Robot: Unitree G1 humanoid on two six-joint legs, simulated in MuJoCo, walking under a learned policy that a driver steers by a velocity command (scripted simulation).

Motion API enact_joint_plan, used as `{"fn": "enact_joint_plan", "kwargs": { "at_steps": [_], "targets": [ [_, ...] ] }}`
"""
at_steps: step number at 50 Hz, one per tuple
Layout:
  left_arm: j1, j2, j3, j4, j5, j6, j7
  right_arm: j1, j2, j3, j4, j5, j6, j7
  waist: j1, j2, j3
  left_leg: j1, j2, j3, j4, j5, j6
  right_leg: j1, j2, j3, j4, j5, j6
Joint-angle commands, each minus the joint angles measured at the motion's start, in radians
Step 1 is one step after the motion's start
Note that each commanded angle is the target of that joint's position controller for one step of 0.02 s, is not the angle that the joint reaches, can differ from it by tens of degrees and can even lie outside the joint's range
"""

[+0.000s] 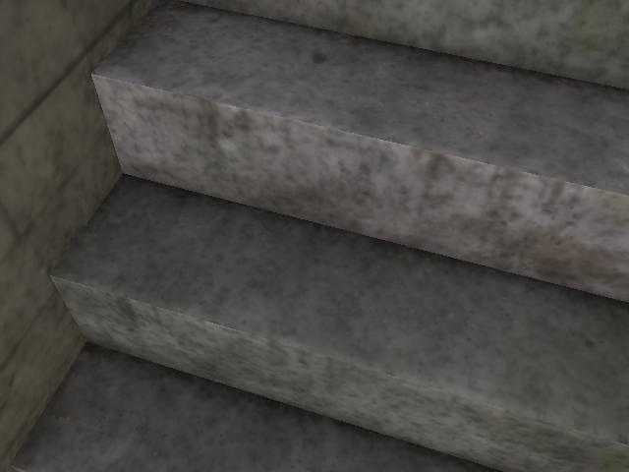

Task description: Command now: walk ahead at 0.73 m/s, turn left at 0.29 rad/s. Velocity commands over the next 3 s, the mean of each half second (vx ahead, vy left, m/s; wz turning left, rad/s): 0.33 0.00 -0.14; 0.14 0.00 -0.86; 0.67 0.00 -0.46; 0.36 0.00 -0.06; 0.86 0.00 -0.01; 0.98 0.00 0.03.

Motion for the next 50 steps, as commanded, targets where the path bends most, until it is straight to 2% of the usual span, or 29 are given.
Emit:
{"fn": "enact_joint_plan", "kwargs": {
  "at_steps": [1, 4, 7, 9, 10, 12, 13, 14, 15, 16, 17, 20, 22, 25, 29, 30, 32, 33, 35, 36, 37, 38, 39, 40, 42, 43, 45, 49, 50],
  "targets": [
    [0.121, 0.161, 0.066, 0.012, 0.005, -0.071, -0.005, -0.171, -0.041, 0.003, -0.142, 0.001, -0.032, 0.029, 0.071, 0.014, -0.052, -0.375, 0.044, -0.06, 0.103, 0.067, 0.015, 0.417, -0.299, 0.623, -0.475, 0.049, -0.198],
    [0.182, 0.106, 0.051, 0.084, 0.0, -0.099, -0.007, -0.197, -0.026, 0.006, -0.167, 0.01, -0.013, 0.027, 0.04, -0.052, 0.043, -0.418, 0.095, -0.06, 0.019, -0.065, 0.009, 0.437, -0.291, 0.571, -0.476, 0.316, -0.216],
    [0.142, 0.169, 0.063, 0.07, 0.0, -0.11, 0.001, -0.214, -0.049, 0.018, -0.181, 0.011, -0.017, 0.059, 0.015, -0.056, 0.046, -0.351, 0.216, 0.081, -0.355, -0.106, -0.007, 0.442, -0.305, 0.473, -0.576, 0.467, -0.195],
    [0.105, 0.155, 0.054, 0.08, 0.013, -0.069, 0.024, -0.211, 0.011, 0.054, -0.173, 0.079, -0.03, 0.076, 0.014, -0.051, 0.045, 0.155, 0.211, 0.266, -0.88, -0.199, 0.025, 0.157, -0.232, 0.271, -0.724, 0.605, -0.16],
    [0.098, 0.24, 0.077, 0.078, 0.021, -0.07, 0.008, -0.079, 0.005, 0.039, -0.155, 0.103, -0.039, 0.073, -0.025, -0.153, -0.03, 0.392, 0.217, 0.249, -0.992, -0.091, 0.07, 0.161, -0.283, 0.278, -0.699, 0.892, -0.154],
    [0.133, 0.189, 0.067, 0.121, -0.043, -0.042, -0.062, 0.223, -0.092, -0.018, 0.002, 0.057, -0.065, 0.026, -0.122, -0.058, -0.27, 0.813, 0.094, 0.316, -1.067, 0.097, 0.085, 0.19, -0.15, 0.121, -0.277, 1.046, -0.054],
    [0.023, 0.176, 0.063, 0.1, -0.071, -0.043, -0.078, 0.303, -0.135, -0.031, 0.018, 0.03, -0.082, 0.002, -0.216, -0.008, -0.241, 0.899, 0.178, 0.262, -1.36, 0.495, 0.094, 0.127, -0.071, 0.135, -0.058, 0.943, -0.012],
    [0.025, 0.072, 0.051, 0.069, -0.083, -0.041, -0.073, 0.246, -0.172, -0.029, 0.016, -0.013, -0.091, -0.003, -0.129, 0.113, -0.147, 1.06, 0.383, 0.041, -1.295, 1.268, 0.122, -0.211, 0.016, 0.175, 0.258, 0.236, 0.048],
    [0.143, 0.049, 0.046, 0.078, -0.081, -0.019, -0.056, 0.297, -0.175, -0.029, -0.001, -0.041, -0.089, -0.015, -0.106, 0.055, -0.319, 1.119, 0.61, -0.091, -1.21, 1.77, 0.217, -0.309, 0.049, 0.315, 0.638, 0.12, 0.087],
    [0.108, 0.06, 0.051, 0.06, -0.053, 0.01, -0.054, 0.267, -0.171, -0.034, -0.011, -0.024, -0.096, -0.016, -0.089, -0.049, -0.387, 1.05, 0.617, -0.086, -1.243, 1.453, 0.261, -0.346, 0.031, 0.29, 0.817, 0.149, 0.098],
    [0.057, 0.043, 0.05, 0.045, -0.026, 0.026, -0.052, 0.178, -0.179, -0.04, 0.002, -0.015, -0.096, -0.015, -0.04, -0.039, -0.291, 0.977, 0.558, -0.005, -1.278, 1.044, 0.273, -0.426, 0.002, 0.247, 0.911, 0.195, 0.093],
    [-0.045, -0.006, 0.05, -0.02, 0.037, 0.07, -0.038, 0.198, -0.128, -0.021, 0.059, 0.039, -0.126, -0.044, -0.011, 0.021, -0.067, 0.761, 0.509, 0.125, -1.371, 0.732, 0.176, -0.611, 0.023, 0.188, 1.249, 0.232, 0.026],
    [-0.144, -0.099, 0.016, -0.09, 0.044, 0.114, -0.023, 0.253, -0.093, -0.015, 0.135, 0.058, -0.148, -0.035, 0.02, 0.027, 0.039, 0.674, 0.547, 0.141, -1.475, 0.326, 0.169, -0.815, -0.003, 0.228, 1.474, 0.224, -0.014],
    [-0.235, -0.072, 0.006, -0.172, 0.035, 0.162, 0.002, 0.205, -0.044, 0.006, 0.168, 0.057, -0.16, -0.033, 0.073, -0.011, 0.086, 0.514, 0.467, 0.275, -1.516, 0.14, 0.088, -0.829, -0.004, 0.197, 1.42, 0.298, -0.025],
    [-0.368, -0.032, 0.018, -0.267, 0.047, 0.194, -0.027, 0.239, -0.14, -0.01, 0.194, 0.051, -0.121, -0.075, 0.076, 0.064, 0.066, 0.597, 0.424, 0.348, -1.552, 0.43, 0.116, -0.824, -0.059, 0.064, 1.142, 0.298, 0.028],
    [-0.383, -0.059, -0.007, -0.29, 0.022, 0.197, -0.039, 0.239, -0.249, -0.043, 0.175, 0.061, -0.115, -0.083, 0.06, 0.123, 0.0, 0.757, 0.45, 0.369, -1.634, 0.536, 0.125, -0.796, -0.127, 0.028, 0.902, 0.09, 0.012],
    [-0.388, -0.097, -0.026, -0.272, -0.029, 0.181, -0.044, 0.317, -0.252, -0.062, 0.192, 0.044, -0.081, -0.07, -0.019, 0.146, -0.092, 0.936, 0.387, 0.444, -1.575, 0.835, 0.192, -0.606, -0.123, -0.074, 0.621, -0.109, -0.021],
    [-0.326, -0.102, -0.03, -0.221, -0.031, 0.178, -0.049, 0.301, -0.257, -0.059, 0.169, 0.062, -0.077, -0.075, -0.023, 0.081, -0.114, 0.93, 0.421, 0.501, -1.478, 1.21, 0.158, -0.455, -0.074, -0.158, 0.553, -0.205, -0.037],
    [-0.044, 0.007, 0.0, -0.161, -0.017, 0.187, -0.011, 0.212, -0.347, -0.066, 0.123, 0.087, -0.089, -0.025, 0.072, 0.245, -0.33, 0.91, 0.503, 0.491, -1.179, 1.929, 0.189, -0.064, 0.012, -0.13, 0.486, -0.254, -0.097],
    [0.038, 0.065, 0.026, -0.139, -0.017, 0.184, -0.007, 0.217, -0.357, -0.068, 0.116, 0.115, -0.104, 0.006, 0.096, 0.226, -0.406, 0.843, 0.498, 0.454, -0.977, 1.784, 0.158, 0.111, 0.047, -0.045, 0.324, -0.209, -0.12],
    [0.107, 0.093, 0.056, -0.117, -0.015, 0.194, -0.003, 0.127, -0.383, -0.08, 0.054, 0.088, -0.101, 0.032, 0.162, 0.149, -0.379, 0.5, 0.44, 0.409, -0.766, 1.304, 0.123, 0.255, 0.031, 0.204, 0.17, -0.19, -0.163],
    [-0.013, 0.224, 0.113, -0.166, -0.018, 0.219, 0.001, 0.005, -0.308, -0.077, -0.054, 0.06, -0.099, 0.056, 0.152, -0.22, -0.353, 0.158, 0.189, 0.314, -0.351, 0.225, 0.064, 0.271, -0.104, 0.81, -0.252, -0.591, -0.272],
    [-0.154, 0.253, 0.136, -0.254, -0.009, 0.221, -0.005, -0.105, -0.212, -0.063, -0.145, 0.01, -0.092, 0.082, 0.128, -0.134, -0.339, 0.0, 0.084, 0.021, 0.2, 0.043, 0.008, 0.108, -0.192, 1.243, -0.593, -0.826, -0.276],
    [-0.26, 0.239, 0.124, -0.248, 0.002, 0.195, -0.02, -0.097, -0.101, -0.039, -0.188, -0.011, -0.078, 0.061, 0.033, -0.107, -0.246, -0.051, 0.094, -0.054, 0.403, 0.097, -0.011, -0.036, -0.229, 1.254, -0.662, -0.749, -0.209],
    [-0.221, 0.121, 0.079, -0.128, -0.016, 0.131, -0.016, -0.022, -0.012, 0.004, -0.195, -0.004, -0.041, 0.021, -0.093, -0.057, 0.108, -0.129, 0.097, 0.031, 0.426, 0.198, -0.01, -0.369, -0.155, 0.883, -0.433, -0.441, -0.132],
    [-0.204, 0.089, 0.067, -0.076, -0.012, 0.111, -0.026, 0.034, 0.012, 0.015, -0.171, 0.004, -0.035, 0.003, -0.117, -0.086, 0.135, -0.19, 0.091, 0.049, 0.46, 0.166, -0.001, -0.375, -0.103, 0.76, -0.404, -0.385, -0.121],
    [-0.134, 0.077, 0.057, -0.014, 0.01, 0.109, -0.042, 0.05, -0.007, 0.016, -0.122, 0.029, -0.035, -0.014, -0.089, -0.202, 0.088, -0.257, 0.101, 0.118, 0.411, 0.192, 0.022, -0.239, -0.063, 0.584, -0.408, -0.258, -0.141],
    [-0.017, 0.131, 0.069, 0.054, -0.02, 0.038, -0.044, -0.046, -0.043, 0.024, -0.085, 0.029, -0.02, -0.002, -0.024, -0.138, 0.036, -0.213, 0.164, 0.19, 0.101, 0.227, 0.033, -0.152, 0.001, 0.487, -0.444, -0.116, -0.16],
    [-0.025, 0.148, 0.077, 0.065, 0.003, 0.034, -0.035, -0.056, -0.015, 0.036, -0.072, 0.023, -0.028, 0.006, -0.014, -0.144, -0.052, -0.183, 0.139, 0.233, 0.162, 0.183, 0.042, -0.102, 0.008, 0.513, -0.451, -0.064, -0.185]
  ]
}}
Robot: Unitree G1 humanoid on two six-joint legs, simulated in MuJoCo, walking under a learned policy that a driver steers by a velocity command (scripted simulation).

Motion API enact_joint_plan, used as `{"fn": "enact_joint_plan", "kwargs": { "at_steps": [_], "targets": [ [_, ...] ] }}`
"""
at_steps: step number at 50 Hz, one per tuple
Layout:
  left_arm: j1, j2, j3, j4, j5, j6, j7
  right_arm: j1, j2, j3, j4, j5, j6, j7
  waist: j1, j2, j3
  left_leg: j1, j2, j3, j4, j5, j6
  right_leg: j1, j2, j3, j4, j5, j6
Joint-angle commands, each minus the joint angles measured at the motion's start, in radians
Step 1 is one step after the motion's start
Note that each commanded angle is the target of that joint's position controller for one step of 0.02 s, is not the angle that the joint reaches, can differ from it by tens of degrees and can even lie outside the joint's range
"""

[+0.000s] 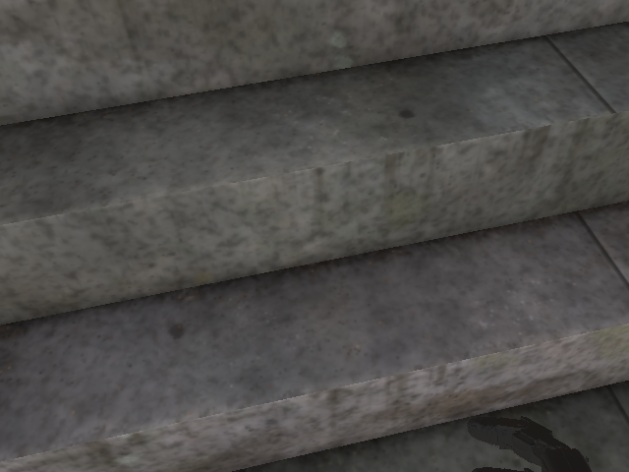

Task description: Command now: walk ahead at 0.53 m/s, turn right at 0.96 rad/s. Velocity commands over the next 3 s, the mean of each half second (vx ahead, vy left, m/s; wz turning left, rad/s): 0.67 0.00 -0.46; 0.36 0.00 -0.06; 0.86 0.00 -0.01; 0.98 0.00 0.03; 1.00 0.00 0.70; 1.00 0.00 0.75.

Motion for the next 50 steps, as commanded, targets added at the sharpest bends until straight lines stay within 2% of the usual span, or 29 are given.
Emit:
{"fn": "enact_joint_plan", "kwargs": {
  "at_steps": [1, 4, 5, 7, 10, 12, 13, 14, 15, 16, 17, 18, 19, 20, 21, 22, 23, 25, 28, 29, 33, 38, 40, 44, 46, 47, 48, 49, 50],
  "targets": [
    [-0.019, 0.13, 0.033, -0.001, 0.024, -0.049, 0.012, -0.021, -0.055, -0.012, -0.034, 0.003, -0.004, 0.018, 0.003, -0.126, -0.047, -0.014, -0.008, 0.097, -0.054, -0.058, 0.0, 0.032, -0.104, 0.383, -0.482, -0.262, -0.152],
    [0.202, 0.191, 0.068, 0.056, 0.027, -0.075, 0.035, -0.184, -0.022, -0.004, -0.118, -0.008, -0.044, 0.013, 0.134, -0.219, -0.065, -0.486, 0.001, 0.002, 0.28, -0.334, 0.015, 0.507, -0.261, 0.654, -0.637, -0.29, -0.222],
    [0.28, 0.171, 0.067, 0.077, 0.03, -0.096, 0.042, -0.242, -0.005, 0.007, -0.144, -0.019, -0.056, 0.005, 0.154, -0.184, -0.059, -0.625, 0.015, -0.067, 0.348, -0.419, 0.021, 0.652, -0.31, 0.726, -0.652, -0.284, -0.225],
    [0.348, 0.163, 0.068, 0.1, 0.035, -0.127, 0.033, -0.359, 0.055, 0.033, -0.191, -0.013, -0.095, -0.008, 0.173, -0.186, -0.037, -0.812, 0.01, -0.055, 0.498, -0.51, 0.046, 0.777, -0.344, 0.642, -0.624, -0.159, -0.215],
    [0.297, 0.16, 0.07, 0.113, 0.036, -0.129, 0.02, -0.441, 0.073, 0.054, -0.257, 0.0, -0.066, -0.034, 0.113, -0.065, -0.007, -0.724, 0.039, -0.054, 0.408, -0.614, 0.062, 0.566, -0.338, 0.47, -0.7, -0.081, -0.152],
    [0.194, 0.176, 0.07, 0.099, 0.015, -0.135, 0.014, -0.511, 0.05, 0.065, -0.337, 0.0, -0.035, -0.036, 0.051, -0.026, 0.006, -0.361, 0.068, -0.018, 0.005, -0.641, 0.045, 0.256, -0.332, 0.437, -0.917, -0.021, -0.153],
    [0.08, 0.187, 0.072, 0.064, 0.002, -0.113, 0.014, -0.381, 0.065, 0.075, -0.313, 0.007, -0.022, -0.029, -0.053, 0.0, -0.073, 0.106, 0.068, 0.082, -0.225, -0.445, 0.062, 0.002, -0.307, 0.272, -1.025, 0.221, -0.116],
    [0.013, 0.204, 0.076, 0.036, -0.018, -0.104, 0.006, -0.23, 0.046, 0.072, -0.261, 0.02, -0.01, -0.024, -0.108, -0.091, -0.095, 0.479, 0.048, 0.093, -0.434, -0.478, 0.077, -0.144, -0.314, 0.187, -1.027, 0.534, -0.097],
    [0.008, 0.221, 0.083, 0.03, -0.028, -0.103, -0.02, 0.053, -0.035, 0.015, -0.09, 0.029, -0.002, -0.028, -0.162, -0.132, -0.262, 0.708, -0.066, 0.229, -0.372, -0.531, 0.046, -0.027, -0.307, 0.113, -0.906, 1.051, -0.111],
    [-0.009, 0.259, 0.104, 0.028, -0.043, -0.119, -0.048, 0.219, -0.113, -0.03, -0.035, 0.047, -0.011, -0.048, -0.237, -0.168, -0.355, 0.794, -0.112, 0.216, -0.498, -0.563, 0.01, 0.138, -0.298, 0.056, -0.693, 1.633, -0.092],
    [0.024, 0.283, 0.119, 0.06, -0.042, -0.119, -0.057, 0.279, -0.167, -0.05, -0.007, 0.058, -0.021, -0.051, -0.264, -0.181, -0.397, 0.703, -0.141, 0.155, -0.759, -0.726, 0.006, 0.335, -0.287, 0.013, -0.381, 1.749, -0.074],
    [0.166, 0.152, 0.098, 0.027, -0.069, -0.108, -0.077, 0.227, -0.247, -0.08, 0.049, 0.067, -0.047, -0.057, -0.104, 0.186, -0.49, 1.006, 0.074, -0.318, -1.019, -0.973, 0.101, -0.002, -0.139, 0.114, 0.008, 1.291, -0.007],
    [0.26, 0.066, 0.069, 0.1, -0.009, -0.091, -0.074, 0.194, -0.253, -0.073, 0.077, 0.071, -0.042, -0.076, -0.041, 0.438, -0.667, 0.981, 0.187, -0.781, -1.317, -1.011, 0.072, 0.035, -0.044, 0.331, 0.399, 0.467, 0.043],
    [0.236, -0.003, 0.041, 0.078, 0.038, -0.068, -0.072, 0.107, -0.223, -0.07, 0.088, 0.099, -0.016, -0.066, 0.013, 0.401, -0.624, 0.888, 0.151, -0.803, -1.401, -1.081, -0.003, -0.069, 0.008, 0.397, 0.698, 0.385, 0.078],
    [0.246, -0.023, 0.029, 0.067, 0.059, -0.037, -0.071, 0.018, -0.197, -0.059, 0.109, 0.094, 0.002, -0.069, 0.095, 0.295, -0.477, 0.708, 0.165, -0.772, -1.395, -1.123, -0.011, -0.15, 0.006, 0.317, 0.866, 0.369, 0.102],
    [0.241, -0.007, 0.014, 0.065, 0.066, 0.001, -0.066, -0.003, -0.159, -0.061, 0.182, 0.078, 0.001, -0.058, 0.13, 0.092, -0.253, 0.493, 0.173, -0.65, -1.354, -1.094, -0.031, -0.178, -0.029, 0.232, 0.9, 0.38, 0.127],
    [0.24, -0.02, -0.003, 0.06, 0.072, 0.038, -0.06, -0.03, -0.115, -0.054, 0.224, 0.063, -0.016, -0.043, 0.166, 0.03, -0.15, 0.36, 0.138, -0.531, -1.294, -1.02, -0.022, -0.166, -0.039, 0.176, 0.911, 0.362, 0.139],
    [0.202, 0.01, -0.004, 0.083, 0.065, 0.074, -0.08, -0.047, -0.103, -0.052, 0.257, 0.031, -0.027, -0.018, 0.17, 0.032, -0.041, 0.261, 0.061, -0.235, -1.187, -0.98, -0.023, -0.176, 0.007, 0.104, 0.93, 0.367, 0.14],
    [0.066, 0.06, -0.005, 0.012, 0.041, 0.082, -0.087, -0.092, -0.133, -0.041, 0.192, 0.061, -0.025, -0.026, 0.122, 0.029, 0.06, 0.193, 0.116, -0.234, -1.309, -0.894, 0.003, -0.195, 0.025, 0.103, 0.844, 0.397, 0.166],
    [0.059, 0.055, -0.008, 0.004, 0.034, 0.095, -0.085, -0.1, -0.121, -0.033, 0.179, 0.082, -0.013, -0.03, 0.133, 0.031, 0.062, 0.179, 0.122, -0.254, -1.336, -0.867, 0.005, -0.155, 0.021, 0.091, 0.812, 0.391, 0.183],
    [0.16, 0.078, -0.007, 0.038, 0.04, 0.118, -0.061, -0.056, -0.152, -0.043, 0.145, 0.097, 0.012, -0.042, 0.123, 0.121, 0.04, 0.23, 0.163, -0.228, -1.363, -0.885, 0.093, -0.087, 0.007, 0.001, 0.76, 0.388, 0.203],
    [0.157, 0.085, 0.003, 0.057, 0.049, 0.115, -0.062, -0.063, -0.122, -0.037, 0.075, 0.081, 0.054, -0.057, 0.098, 0.155, -0.02, 0.279, 0.152, -0.215, -1.189, -0.788, 0.121, 0.058, -0.084, -0.078, 0.536, 0.444, 0.192],
    [0.117, 0.09, -0.003, 0.02, 0.064, 0.113, -0.06, -0.061, -0.157, -0.064, 0.07, 0.081, 0.055, -0.072, 0.083, 0.189, -0.03, 0.34, 0.135, -0.205, -1.133, -0.806, 0.11, 0.081, -0.132, -0.117, 0.266, 0.422, 0.136],
    [0.07, 0.077, -0.016, -0.02, 0.018, 0.07, -0.059, -0.068, -0.101, -0.058, -0.017, 0.035, 0.061, -0.107, -0.011, 0.194, -0.041, 0.373, 0.095, -0.217, -0.992, -0.756, 0.146, 0.209, -0.236, -0.129, -0.278, 0.345, -0.003],
    [0.124, 0.052, -0.032, 0.03, 0.008, 0.07, -0.031, -0.001, -0.104, -0.055, -0.012, 0.027, 0.077, -0.14, -0.027, 0.115, -0.098, 0.411, 0.069, -0.244, -0.941, -0.77, 0.122, 0.34, -0.276, -0.17, -0.59, 0.51, -0.071],
    [0.352, 0.064, -0.036, 0.065, -0.015, 0.066, -0.009, -0.112, -0.104, -0.056, -0.053, 0.03, 0.073, -0.156, 0.101, 0.167, -0.085, 0.42, 0.054, -0.136, -0.724, -0.644, 0.124, 0.383, -0.329, -0.16, -0.808, 0.55, -0.101],
    [0.32, -0.014, -0.065, 0.085, 0.013, 0.058, -0.013, -0.143, 0.008, -0.026, -0.044, 0.044, 0.067, -0.137, 0.083, -0.047, -0.071, 0.306, -0.072, 0.002, -0.308, -0.651, 0.1, 0.391, -0.297, -0.18, -0.772, 0.691, -0.095],
    [0.217, -0.027, -0.079, 0.057, 0.056, 0.023, -0.034, -0.151, 0.127, -0.004, -0.074, 0.087, 0.051, -0.101, 0.032, -0.242, -0.108, 0.002, -0.192, 0.126, 0.086, -0.682, 0.028, 0.513, -0.304, -0.058, -0.516, 0.966, 0.005],
    [0.245, 0.152, -0.025, 0.038, 0.086, -0.006, -0.066, -0.1, 0.139, -0.005, -0.098, 0.107, 0.001, -0.092, -0.007, -0.383, -0.12, -0.243, -0.184, 0.19, 0.361, -0.671, -0.008, 0.61, -0.344, -0.029, -0.291, 1.313, 0.064]
  ]
}}
Over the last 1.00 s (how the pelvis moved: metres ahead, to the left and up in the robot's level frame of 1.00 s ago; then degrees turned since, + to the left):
0.26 0.07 0.22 -30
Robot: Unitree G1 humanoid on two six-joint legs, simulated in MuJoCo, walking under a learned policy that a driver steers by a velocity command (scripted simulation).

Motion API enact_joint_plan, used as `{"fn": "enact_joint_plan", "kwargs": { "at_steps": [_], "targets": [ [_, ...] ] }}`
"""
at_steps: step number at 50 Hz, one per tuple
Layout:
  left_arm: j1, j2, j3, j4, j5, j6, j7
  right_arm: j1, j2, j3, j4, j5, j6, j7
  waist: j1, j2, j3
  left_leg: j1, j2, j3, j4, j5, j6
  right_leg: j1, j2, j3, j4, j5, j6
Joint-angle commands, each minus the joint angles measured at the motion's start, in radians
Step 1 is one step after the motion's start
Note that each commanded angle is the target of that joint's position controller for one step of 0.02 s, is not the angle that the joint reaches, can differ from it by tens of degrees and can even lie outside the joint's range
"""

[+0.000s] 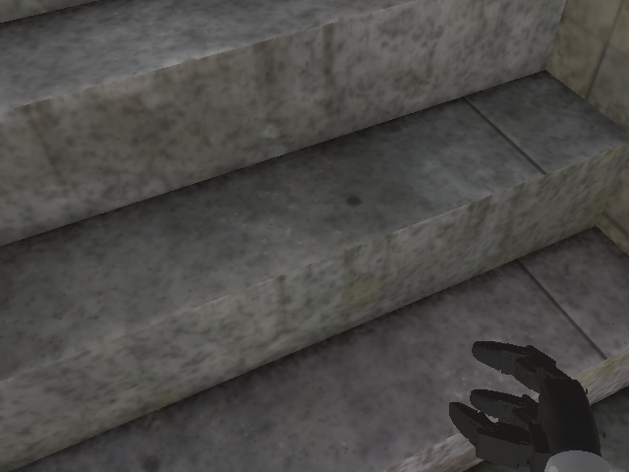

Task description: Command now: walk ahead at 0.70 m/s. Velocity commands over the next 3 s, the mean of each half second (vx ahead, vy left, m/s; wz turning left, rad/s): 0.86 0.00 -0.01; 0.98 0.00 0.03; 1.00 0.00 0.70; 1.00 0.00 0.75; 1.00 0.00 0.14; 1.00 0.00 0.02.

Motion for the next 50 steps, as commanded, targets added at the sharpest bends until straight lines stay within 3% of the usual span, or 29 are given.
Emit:
{"fn": "enact_joint_plan", "kwargs": {
  "at_steps": [1, 2, 3, 4, 5, 8, 12, 14, 17, 20, 21, 22, 23, 24, 25, 26, 27, 28, 29, 30, 31, 32, 34, 39, 43, 44, 48, 49, 50],
  "targets": [
    [0.209, 0.131, 0.038, 0.009, 0.033, -0.051, -0.049, 0.042, 0.096, 0.02, -0.069, 0.03, -0.105, 0.01, -0.015, -0.254, -0.166, -0.411, -0.078, 0.1, 0.687, 0.07, -0.033, 0.289, -0.124, 0.167, 0.192, 0.846, 0.02],
    [0.253, 0.138, 0.046, -0.002, 0.017, -0.055, -0.039, -0.042, 0.054, 0.02, -0.075, -0.001, -0.135, 0.001, 0.026, -0.19, -0.137, -0.518, -0.032, 0.066, 0.694, 0.112, -0.05, 0.286, -0.186, 0.28, 0.053, 0.427, -0.043],
    [0.183, 0.219, 0.082, -0.038, 0.015, -0.041, 0.015, -0.163, 0.039, 0.037, -0.115, -0.03, -0.118, 0.01, 0.035, -0.256, -0.122, -0.565, 0.061, 0.045, 0.745, 0.115, -0.053, 0.23, -0.276, 0.421, -0.112, 0.022, -0.163],
    [0.156, 0.151, 0.067, -0.038, -0.008, -0.067, 0.058, -0.251, -0.017, 0.028, -0.079, -0.054, -0.095, 0.043, 0.08, -0.148, -0.044, -0.639, 0.108, 0.059, 0.695, 0.21, -0.041, 0.252, -0.258, 0.497, -0.233, -0.32, -0.144],
    [0.196, 0.077, 0.047, -0.008, 0.003, -0.113, 0.084, -0.276, 0.025, 0.032, -0.086, -0.079, -0.078, 0.064, 0.086, -0.071, -0.05, -0.665, 0.11, 0.004, 0.764, 0.299, -0.015, 0.286, -0.263, 0.575, -0.221, -0.396, -0.14],
    [0.309, 0.024, 0.037, 0.101, 0.013, -0.173, 0.068, -0.203, 0.058, 0.043, 0.003, -0.061, -0.064, 0.097, 0.089, 0.059, -0.047, -0.701, 0.091, 0.082, 0.801, 0.42, 0.022, 0.357, -0.203, 0.492, -0.178, -0.392, -0.098],
    [0.25, -0.017, 0.009, 0.166, 0.015, -0.161, 0.039, -0.272, 0.092, 0.083, -0.01, -0.033, -0.06, 0.099, 0.049, 0.047, 0.072, -0.673, 0.087, 0.12, 0.674, 0.389, 0.051, 0.102, -0.129, 0.35, -0.28, -0.397, -0.026],
    [0.222, -0.05, -0.008, 0.209, -0.015, -0.147, 0.055, -0.254, 0.056, 0.081, -0.013, -0.02, -0.034, 0.111, 0.014, -0.023, 0.077, -0.422, 0.09, 0.113, 0.424, 0.41, 0.049, -0.102, -0.108, 0.278, -0.396, -0.405, -0.028],
    [0.227, -0.048, -0.009, 0.275, -0.02, -0.109, 0.065, -0.167, 0.113, 0.099, 0.025, -0.025, -0.022, 0.094, -0.025, 0.02, 0.054, -0.43, 0.089, 0.154, 0.582, 0.332, 0.065, 0.063, -0.143, 0.157, -0.378, 0.146, -0.098],
    [0.286, -0.037, -0.004, 0.306, -0.021, -0.101, 0.074, -0.184, 0.096, 0.104, 0.018, -0.03, -0.033, 0.096, -0.006, 0.056, -0.004, -0.374, 0.114, 0.155, 0.336, 0.217, 0.083, 0.243, -0.138, 0.069, -0.305, 0.46, -0.096],
    [0.191, -0.038, -0.009, 0.257, -0.047, -0.096, 0.074, -0.115, 0.054, 0.098, 0.049, -0.003, -0.033, 0.104, -0.043, 0.099, -0.051, -0.054, 0.085, 0.243, 0.039, 0.16, 0.08, 0.095, -0.091, -0.053, -0.331, 0.7, -0.074],
    [0.145, -0.026, -0.01, 0.236, -0.051, -0.1, 0.078, -0.068, 0.028, 0.097, 0.064, 0.022, -0.036, 0.089, -0.068, 0.004, -0.081, 0.229, 0.007, 0.304, -0.078, 0.017, 0.072, -0.031, -0.096, -0.088, -0.277, 1.424, -0.099],
    [0.21, 0.043, 0.004, 0.234, -0.041, -0.11, 0.087, -0.06, -0.02, 0.081, 0.042, 0.044, -0.037, 0.076, -0.074, -0.068, -0.148, 0.342, -0.068, 0.283, -0.207, -0.232, 0.049, 0.03, -0.118, -0.038, -0.155, 1.805, -0.141],
    [0.356, -0.006, 0.0, 0.243, -0.076, -0.106, 0.084, -0.18, 0.006, 0.08, 0.056, 0.075, -0.074, 0.083, 0.064, -0.041, -0.25, 0.514, -0.079, 0.229, -0.199, -0.045, 0.084, -0.082, -0.064, -0.001, -0.022, 1.914, -0.072],
    [0.39, 0.07, 0.015, 0.224, -0.069, -0.114, 0.073, -0.049, -0.004, 0.063, 0.096, 0.08, -0.076, 0.077, 0.028, -0.187, -0.31, 0.552, -0.079, 0.17, -0.348, -0.082, 0.074, -0.027, -0.083, 0.028, 0.067, 1.842, -0.092],
    [0.348, 0.125, 0.032, 0.219, -0.086, -0.134, 0.052, 0.104, -0.048, 0.045, 0.163, 0.077, -0.067, 0.074, -0.047, -0.198, -0.348, 0.679, -0.086, 0.152, -0.41, -0.019, 0.065, -0.08, -0.091, 0.033, 0.152, 1.764, -0.115],
    [0.232, 0.135, 0.036, 0.173, -0.102, -0.156, 0.032, 0.226, -0.109, 0.021, 0.222, 0.049, -0.051, 0.071, -0.11, -0.084, -0.4, 0.779, -0.108, 0.152, -0.498, 0.105, 0.041, -0.12, -0.068, 0.043, 0.213, 1.604, -0.132],
    [0.04, 0.132, 0.035, 0.096, -0.084, -0.182, 0.015, 0.389, -0.156, 0.001, 0.327, 0.022, -0.031, 0.076, -0.182, 0.107, -0.398, 0.842, -0.131, 0.195, -0.604, 0.129, 0.02, -0.219, -0.028, 0.067, 0.399, 1.241, -0.172],
    [-0.1, 0.017, 0.024, 0.049, -0.053, -0.177, 0.006, 0.262, -0.169, -0.024, 0.358, 0.006, -0.017, 0.084, -0.153, 0.37, -0.274, 0.765, -0.043, -0.003, -0.837, 0.278, 0.1, -0.401, 0.165, 0.085, 0.835, 0.294, -0.118],
    [-0.265, -0.146, -0.025, -0.058, -0.011, -0.163, 0.012, 0.143, -0.141, -0.032, 0.336, -0.055, -0.03, 0.093, -0.131, 0.136, -0.097, 0.569, 0.07, -0.249, -0.866, 0.255, 0.21, -0.615, 0.247, 0.243, 1.368, 0.109, -0.076],
    [-0.25, -0.22, -0.039, -0.125, 0.002, -0.144, 0.011, 0.104, -0.142, -0.036, 0.339, -0.08, -0.037, 0.093, -0.051, 0.083, -0.074, 0.462, 0.174, -0.432, -1.023, 0.064, 0.255, -0.754, 0.263, 0.327, 1.598, 0.114, -0.079],
    [-0.201, -0.229, -0.051, -0.187, 0.02, -0.111, 0.005, 0.112, -0.111, -0.037, 0.356, -0.079, -0.051, 0.095, 0.021, 0.13, -0.022, 0.327, 0.282, -0.61, -1.196, -0.256, 0.213, -0.826, 0.217, 0.296, 1.612, 0.077, -0.075],
    [-0.094, -0.165, -0.038, -0.202, 0.047, -0.077, 0.004, 0.146, -0.09, -0.041, 0.394, -0.069, -0.115, 0.1, 0.082, 0.077, -0.013, 0.303, 0.29, -0.563, -1.295, -0.267, 0.145, -0.881, 0.185, 0.252, 1.658, -0.014, -0.052],
    [-0.159, -0.064, -0.005, -0.251, -0.039, -0.04, 0.004, 0.237, -0.2, -0.064, 0.405, -0.052, -0.187, 0.093, 0.073, 0.063, 0.085, 0.383, 0.308, -0.365, -1.423, -0.145, 0.134, -0.991, 0.116, 0.237, 1.549, -0.051, 0.006],
    [-0.178, -0.072, -0.003, -0.211, -0.054, -0.03, -0.022, 0.304, -0.226, -0.075, 0.366, -0.042, -0.191, 0.076, 0.063, 0.11, 0.035, 0.482, 0.283, -0.179, -1.511, -0.047, 0.127, -0.857, 0.03, 0.062, 1.295, -0.036, 0.002],
    [-0.22, -0.06, -0.001, -0.235, -0.036, -0.048, -0.038, 0.268, -0.272, -0.089, 0.341, -0.067, -0.197, 0.074, 0.061, 0.137, 0.034, 0.558, 0.279, -0.164, -1.567, -0.023, 0.108, -0.826, -0.026, 0.045, 1.126, -0.064, -0.005],
    [-0.135, -0.052, 0.014, -0.207, -0.064, -0.065, -0.04, 0.257, -0.316, -0.091, 0.299, -0.047, -0.194, 0.061, 0.089, 0.175, -0.036, 0.691, 0.253, -0.022, -1.564, 0.447, 0.151, -0.328, -0.015, -0.073, 0.459, -0.1, -0.074],
    [-0.131, -0.033, 0.024, -0.23, -0.059, -0.056, -0.008, 0.323, -0.347, -0.104, 0.312, -0.022, -0.18, 0.072, 0.076, 0.212, -0.069, 0.778, 0.29, -0.052, -1.501, 0.774, 0.193, -0.294, 0.082, -0.187, 0.427, -0.351, -0.054],
    [-0.006, 0.002, 0.041, -0.184, -0.06, -0.085, -0.005, 0.243, -0.336, -0.093, 0.28, -0.032, -0.162, 0.093, 0.154, 0.235, -0.107, 0.896, 0.246, 0.001, -1.273, 1.233, 0.189, -0.212, 0.091, -0.123, 0.261, -0.143, -0.067]
  ]
}}
Over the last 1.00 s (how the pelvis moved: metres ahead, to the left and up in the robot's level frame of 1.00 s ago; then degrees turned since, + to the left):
0.13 0.08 0.08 -15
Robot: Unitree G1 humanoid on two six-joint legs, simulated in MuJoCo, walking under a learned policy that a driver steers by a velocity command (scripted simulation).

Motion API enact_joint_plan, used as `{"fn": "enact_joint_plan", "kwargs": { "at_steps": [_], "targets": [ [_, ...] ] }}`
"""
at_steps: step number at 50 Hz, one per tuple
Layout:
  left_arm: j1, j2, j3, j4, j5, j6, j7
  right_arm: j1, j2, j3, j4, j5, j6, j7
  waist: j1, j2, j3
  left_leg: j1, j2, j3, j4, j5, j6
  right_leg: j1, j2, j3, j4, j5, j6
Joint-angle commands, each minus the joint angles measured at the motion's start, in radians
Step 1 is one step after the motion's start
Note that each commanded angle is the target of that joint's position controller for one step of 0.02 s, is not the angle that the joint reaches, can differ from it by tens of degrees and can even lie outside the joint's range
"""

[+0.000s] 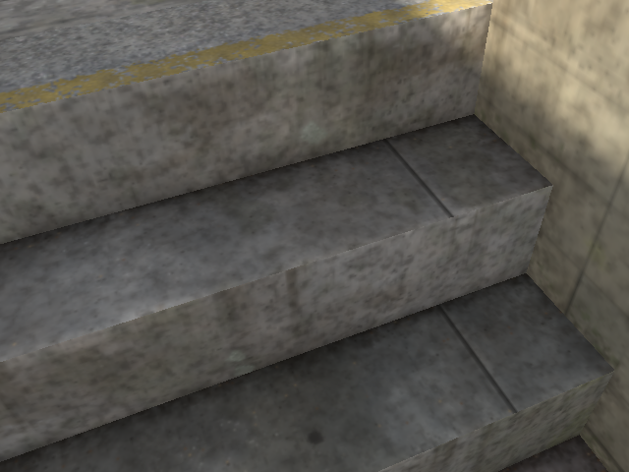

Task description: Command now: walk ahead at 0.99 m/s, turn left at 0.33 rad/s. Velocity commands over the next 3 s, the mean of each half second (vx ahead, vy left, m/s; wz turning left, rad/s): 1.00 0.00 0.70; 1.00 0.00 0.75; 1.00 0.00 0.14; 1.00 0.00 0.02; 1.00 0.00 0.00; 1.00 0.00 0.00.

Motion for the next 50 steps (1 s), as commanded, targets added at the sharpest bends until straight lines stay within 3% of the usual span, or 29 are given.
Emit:
{"fn": "enact_joint_plan", "kwargs": {
  "at_steps": [1, 2, 3, 4, 5, 7, 9, 11, 15, 17, 20, 22, 24, 25, 26, 27, 28, 31, 33, 36, 39, 41, 42, 45, 46, 47, 48, 49, 50],
  "targets": [
    [0.317, 0.122, 0.062, 0.043, 0.002, -0.049, 0.033, -0.237, -0.146, -0.028, -0.139, 0.022, 0.007, 0.026, 0.266, 0.147, -0.017, -0.054, 0.062, -0.062, 0.403, 1.058, 0.187, 0.514, 0.101, -0.009, -0.623, 0.198, 0.016],
    [0.367, 0.19, 0.086, 0.08, 0.02, -0.076, 0.021, -0.247, -0.087, -0.008, -0.175, 0.01, -0.004, 0.033, 0.264, 0.145, -0.034, -0.173, -0.001, -0.064, 0.688, 0.888, 0.153, 0.641, 0.09, -0.053, -0.702, 0.298, 0.093],
    [0.299, 0.168, 0.064, 0.11, 0.049, -0.085, 0.002, -0.251, 0.071, 0.027, -0.239, -0.005, -0.017, 0.036, 0.146, -0.098, 0.03, -0.591, -0.084, -0.125, 1.05, 0.178, 0.131, 0.756, 0.015, 0.07, -0.507, 0.452, 0.228],
    [0.452, 0.236, 0.063, 0.15, 0.1, -0.085, 0.004, -0.089, 0.143, 0.031, -0.274, 0.032, -0.028, 0.012, 0.087, -0.426, -0.147, -0.966, -0.195, -0.238, 1.472, 0.075, 0.096, 1.04, -0.196, 0.437, -0.461, 0.807, 0.174],
    [0.401, 0.198, 0.07, 0.144, 0.138, -0.084, 0.018, -0.131, 0.142, 0.034, -0.326, 0.036, -0.031, -0.007, 0.086, -0.33, -0.215, -1.127, -0.187, -0.234, 1.841, 0.162, 0.077, 1.032, -0.321, 0.644, -0.647, 0.404, 0.102],
    [0.232, 0.076, 0.019, 0.191, 0.126, -0.111, 0.03, -0.482, 0.159, 0.055, -0.445, 0.014, -0.011, 0.0, 0.052, -0.212, 0.083, -1.421, -0.176, -0.184, 2.257, 0.149, 0.093, 0.752, -0.239, 0.371, -0.683, 0.027, 0.048],
    [0.235, 0.015, 0.003, 0.285, 0.1, -0.144, 0.038, -0.482, 0.164, 0.071, -0.486, 0.021, 0.031, 0.028, -0.035, -0.099, 0.146, -1.388, -0.135, -0.242, 2.257, 0.08, 0.139, 0.591, -0.218, 0.162, -0.719, 0.133, 0.109],
    [0.536, -0.088, -0.02, 0.373, 0.068, -0.133, 0.086, -0.566, 0.178, 0.083, -0.431, -0.024, 0.04, 0.061, 0.129, -0.035, 0.036, -1.496, -0.187, -0.137, 2.125, 0.126, 0.147, 1.028, -0.104, 0.198, -0.551, 0.73, 0.142],
    [0.614, 0.068, 0.034, 0.365, 0.08, -0.143, 0.156, -0.604, 0.172, 0.089, -0.486, -0.012, 0.09, 0.077, 0.108, -0.059, -0.055, -1.465, -0.206, -0.098, 1.922, -0.168, 0.115, 1.189, -0.158, 0.242, -0.592, 1.065, 0.079],
    [0.535, 0.039, 0.019, 0.361, 0.032, -0.188, 0.14, -0.693, 0.202, 0.099, -0.553, -0.053, 0.143, 0.083, 0.031, -0.089, 0.062, -1.414, -0.166, -0.072, 1.812, -0.129, 0.118, 0.982, -0.17, 0.21, -0.717, 0.965, 0.119],
    [0.528, 0.067, 0.032, 0.373, 0.032, -0.2, 0.116, -0.799, 0.181, 0.093, -0.594, -0.056, 0.177, 0.071, 0.034, -0.074, 0.085, -1.354, -0.143, 0.034, 1.688, -0.119, 0.125, 0.929, -0.141, 0.045, -0.82, 1.01, 0.111],
    [0.355, 0.119, 0.022, 0.272, -0.039, -0.163, 0.149, -0.673, 0.097, 0.113, -0.54, 0.038, 0.195, 0.064, -0.03, -0.089, -0.054, -0.586, -0.271, 0.212, 1.094, -0.355, 0.117, 0.545, -0.067, -0.124, -0.803, 1.853, 0.107],
    [0.577, 0.189, 0.034, 0.292, -0.065, -0.157, 0.154, -0.465, 0.055, 0.078, -0.491, 0.024, 0.203, 0.06, -0.038, -0.31, -0.232, -0.122, -0.318, 0.172, 1.006, -0.54, 0.155, 0.42, -0.187, -0.005, -0.396, 2.614, 0.156],
    [0.409, 0.346, 0.075, 0.182, -0.064, -0.168, 0.124, -0.232, -0.038, 0.032, -0.431, 0.019, 0.237, 0.029, -0.162, -0.395, -0.333, -0.044, -0.31, 0.038, 0.923, -0.381, 0.202, 0.369, -0.186, -0.006, -0.141, 2.346, 0.118],
    [0.266, 0.4, 0.103, 0.077, -0.053, -0.179, 0.076, -0.131, -0.126, -0.001, -0.372, 0.01, 0.241, 0.019, -0.207, -0.219, -0.423, 0.066, -0.293, -0.134, 0.69, -0.274, 0.22, 0.263, -0.125, 0.029, 0.144, 1.462, 0.072],
    [0.133, 0.259, 0.088, -0.008, 0.001, -0.187, 0.031, -0.227, -0.184, -0.034, -0.346, -0.007, 0.256, 0.022, -0.135, 0.028, -0.378, 0.095, -0.179, -0.564, 0.374, -0.435, 0.305, -0.087, 0.116, 0.093, 0.576, 0.275, 0.08],
    [-0.021, 0.12, 0.062, -0.104, 0.036, -0.167, 0.044, -0.385, -0.184, -0.068, -0.384, -0.028, 0.255, 0.035, -0.097, 0.013, -0.268, -0.012, -0.01, -0.858, 0.198, -0.51, 0.342, -0.408, 0.191, 0.286, 1.168, 0.215, 0.104],
    [-0.069, -0.128, -0.044, -0.242, 0.078, -0.121, 0.11, -0.318, -0.053, -0.028, -0.192, -0.042, 0.153, 0.039, 0.041, -0.132, 0.119, -0.498, -0.007, -0.697, 0.026, -0.316, 0.21, -0.562, 0.14, 0.238, 1.474, 0.111, 0.087],
    [-0.009, -0.099, -0.065, -0.232, 0.057, -0.095, 0.12, -0.265, -0.044, -0.011, -0.123, -0.034, 0.099, 0.059, 0.1, -0.072, 0.222, -0.669, -0.056, -0.542, -0.046, -0.276, 0.181, -0.526, 0.097, 0.211, 1.315, -0.026, 0.088],
    [-0.193, -0.057, -0.069, -0.256, 0.008, -0.062, 0.137, -0.143, -0.077, -0.013, -0.04, -0.007, 0.043, 0.074, 0.013, -0.001, 0.277, -0.628, -0.057, -0.555, -0.128, -0.207, 0.254, -0.702, 0.089, 0.129, 1.494, -0.137, 0.111],
    [-0.432, -0.111, -0.118, -0.377, 0.028, -0.06, 0.136, -0.05, -0.085, -0.012, 0.069, 0.013, 0.016, 0.071, 0.0, -0.034, 0.306, -0.623, -0.068, -0.49, -0.217, -0.254, 0.175, -0.662, 0.013, 0.147, 1.069, -0.229, 0.068],
    [-0.453, -0.099, -0.12, -0.381, 0.029, -0.037, 0.106, 0.045, -0.113, -0.025, 0.078, 0.018, 0.006, 0.042, -0.043, -0.015, 0.166, -0.545, -0.02, -0.503, -0.345, -0.081, 0.224, -0.444, 0.006, 0.08, 0.885, -0.125, 0.05],
    [-0.324, -0.136, -0.135, -0.323, 0.04, -0.022, 0.09, -0.003, -0.133, -0.042, 0.032, 0.01, 0.028, 0.039, 0.029, -0.021, 0.011, -0.534, 0.005, -0.348, -0.391, 0.227, 0.216, -0.16, 0.034, 0.009, 0.747, -0.097, 0.015],
    [-0.056, 0.009, -0.058, -0.182, 0.034, -0.043, 0.078, 0.009, -0.234, -0.076, -0.072, 0.003, 0.017, 0.071, 0.103, -0.036, -0.27, -0.29, 0.036, -0.216, 0.016, 1.518, 0.211, 0.357, 0.239, -0.117, 0.35, -0.446, 0.046],
    [0.035, 0.048, -0.045, -0.132, 0.015, -0.049, 0.085, -0.035, -0.242, -0.088, -0.094, -0.004, 0.026, 0.082, 0.157, 0.0, -0.33, -0.192, 0.014, -0.171, 0.278, 1.618, 0.188, 0.382, 0.237, 0.005, 0.114, -0.441, 0.046],
    [0.159, 0.179, 0.001, -0.083, 0.035, -0.061, 0.107, -0.096, -0.175, -0.08, -0.171, 0.002, 0.034, 0.095, 0.181, -0.236, -0.351, -0.412, -0.087, -0.109, 0.656, 1.253, 0.092, 0.499, 0.047, 0.483, -0.17, -0.637, -0.043],
    [0.059, 0.215, 0.015, -0.081, 0.025, -0.057, 0.118, -0.138, -0.043, -0.055, -0.227, -0.037, 0.046, 0.109, 0.126, -0.457, -0.292, -0.612, -0.212, -0.175, 0.97, 0.351, 0.061, 0.45, -0.069, 0.948, -0.457, -0.746, -0.101],
    [-0.19, 0.151, 0.012, -0.113, 0.005, -0.06, 0.1, -0.145, 0.036, -0.036, -0.277, -0.071, 0.068, 0.113, 0.018, -0.322, -0.143, -0.719, -0.221, -0.301, 1.288, 0.272, 0.05, 0.228, -0.078, 1.06, -0.523, -0.794, -0.088],
    [-0.408, 0.044, -0.019, -0.125, -0.013, -0.061, 0.102, -0.079, 0.062, -0.019, -0.294, -0.09, 0.105, 0.112, -0.115, -0.149, -0.064, -0.646, -0.217, -0.301, 1.506, 0.237, 0.017, 0.002, -0.05, 0.769, -0.302, -0.574, -0.033]
  ]
}}
Over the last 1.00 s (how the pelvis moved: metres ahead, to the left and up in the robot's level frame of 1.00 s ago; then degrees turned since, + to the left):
0.25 -0.09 0.18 3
